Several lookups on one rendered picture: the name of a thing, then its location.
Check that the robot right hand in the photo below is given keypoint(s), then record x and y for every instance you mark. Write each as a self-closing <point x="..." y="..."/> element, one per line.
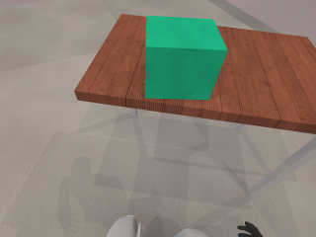
<point x="249" y="228"/>

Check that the robot left thigh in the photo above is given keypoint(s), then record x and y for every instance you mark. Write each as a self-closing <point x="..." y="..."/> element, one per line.
<point x="126" y="226"/>

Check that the carton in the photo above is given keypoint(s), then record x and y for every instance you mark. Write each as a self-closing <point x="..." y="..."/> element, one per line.
<point x="183" y="57"/>

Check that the table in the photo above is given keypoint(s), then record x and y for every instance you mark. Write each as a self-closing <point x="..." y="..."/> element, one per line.
<point x="266" y="79"/>

